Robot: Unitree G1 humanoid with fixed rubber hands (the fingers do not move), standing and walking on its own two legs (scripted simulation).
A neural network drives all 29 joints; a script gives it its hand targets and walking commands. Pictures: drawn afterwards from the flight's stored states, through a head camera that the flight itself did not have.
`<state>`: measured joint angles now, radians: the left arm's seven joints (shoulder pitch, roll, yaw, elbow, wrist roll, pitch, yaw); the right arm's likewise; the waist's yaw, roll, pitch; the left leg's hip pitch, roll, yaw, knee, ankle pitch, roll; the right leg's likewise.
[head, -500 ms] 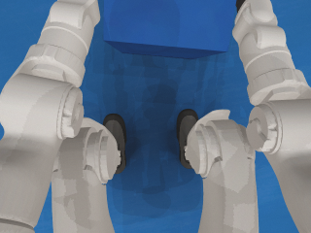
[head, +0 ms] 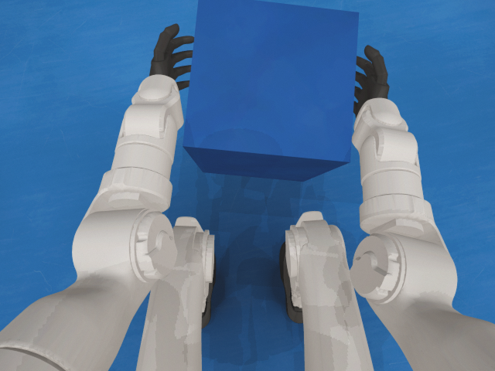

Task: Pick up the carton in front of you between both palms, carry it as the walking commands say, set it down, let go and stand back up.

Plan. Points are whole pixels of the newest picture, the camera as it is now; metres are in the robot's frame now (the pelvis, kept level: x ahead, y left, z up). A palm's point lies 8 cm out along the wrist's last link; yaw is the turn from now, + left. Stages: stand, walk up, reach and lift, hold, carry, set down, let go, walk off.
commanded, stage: reach and lift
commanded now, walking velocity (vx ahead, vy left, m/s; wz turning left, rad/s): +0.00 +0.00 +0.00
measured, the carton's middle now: (263, 110) +0.50 -0.03 -0.13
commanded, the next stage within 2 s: none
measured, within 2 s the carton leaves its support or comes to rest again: neither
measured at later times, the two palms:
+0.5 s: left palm (122, 51) +0.48 +0.12 +0.08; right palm (431, 72) +0.46 -0.18 +0.08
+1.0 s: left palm out of the picture +0.43 +0.13 +0.24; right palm out of the picture +0.42 -0.17 +0.24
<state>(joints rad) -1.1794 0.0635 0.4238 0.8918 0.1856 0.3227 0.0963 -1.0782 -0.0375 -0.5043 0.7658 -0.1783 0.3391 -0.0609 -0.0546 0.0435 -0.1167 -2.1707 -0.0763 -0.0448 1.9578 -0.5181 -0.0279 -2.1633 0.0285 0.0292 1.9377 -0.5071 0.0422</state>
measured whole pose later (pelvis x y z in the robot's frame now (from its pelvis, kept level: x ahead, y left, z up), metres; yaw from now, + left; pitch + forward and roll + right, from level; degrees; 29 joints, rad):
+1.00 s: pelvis +0.08 +0.00 +0.26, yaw +0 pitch +21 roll +0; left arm -0.47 -0.14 0.35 0.58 0.21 0.34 0.06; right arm -0.45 0.11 -0.35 0.54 -0.21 0.36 -0.01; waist -0.03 0.02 -0.19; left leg -0.99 -0.05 -0.06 1.03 -0.42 0.00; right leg -0.99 0.03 0.05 1.02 -0.40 0.02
